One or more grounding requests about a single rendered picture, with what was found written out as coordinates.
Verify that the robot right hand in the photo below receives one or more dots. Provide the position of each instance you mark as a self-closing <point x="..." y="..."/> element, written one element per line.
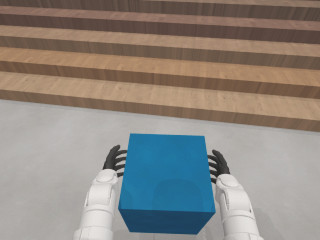
<point x="221" y="165"/>

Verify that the robot left forearm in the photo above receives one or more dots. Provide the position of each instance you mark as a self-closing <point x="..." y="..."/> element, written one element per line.
<point x="98" y="211"/>

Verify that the robot left hand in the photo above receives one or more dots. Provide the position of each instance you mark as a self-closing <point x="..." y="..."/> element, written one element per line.
<point x="111" y="160"/>

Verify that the carton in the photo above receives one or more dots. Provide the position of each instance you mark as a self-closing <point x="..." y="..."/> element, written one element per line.
<point x="166" y="186"/>

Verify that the robot right forearm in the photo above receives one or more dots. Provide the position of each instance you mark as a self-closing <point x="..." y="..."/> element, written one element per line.
<point x="236" y="211"/>

